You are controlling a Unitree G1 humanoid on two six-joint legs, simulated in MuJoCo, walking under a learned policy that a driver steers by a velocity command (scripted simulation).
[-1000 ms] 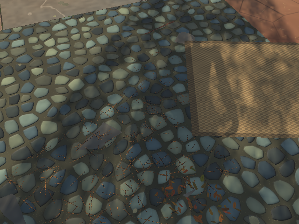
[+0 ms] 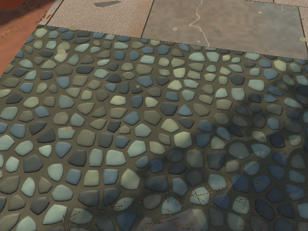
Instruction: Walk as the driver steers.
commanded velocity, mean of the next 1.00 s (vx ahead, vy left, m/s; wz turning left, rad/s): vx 0.19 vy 0.00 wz -0.40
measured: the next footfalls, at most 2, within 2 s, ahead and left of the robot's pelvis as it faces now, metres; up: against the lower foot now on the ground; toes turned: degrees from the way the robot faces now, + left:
right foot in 0.34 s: +0.34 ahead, -0.14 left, +0.00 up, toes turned -7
left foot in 0.78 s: +0.36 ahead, +0.08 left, +0.00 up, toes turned -27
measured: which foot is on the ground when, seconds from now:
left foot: down 0.00-0.36, up 0.38-0.76, down 0.78-1.00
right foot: up 0.00-0.32, down 0.34-0.78, up 0.80-1.00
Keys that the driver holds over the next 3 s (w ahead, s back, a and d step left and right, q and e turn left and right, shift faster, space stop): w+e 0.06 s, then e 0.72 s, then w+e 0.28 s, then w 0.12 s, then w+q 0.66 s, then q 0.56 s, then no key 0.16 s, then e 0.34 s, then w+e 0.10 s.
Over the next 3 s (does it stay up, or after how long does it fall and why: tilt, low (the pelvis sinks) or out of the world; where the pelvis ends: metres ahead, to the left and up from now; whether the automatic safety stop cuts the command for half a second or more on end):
stays up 0.78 -0.30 0.00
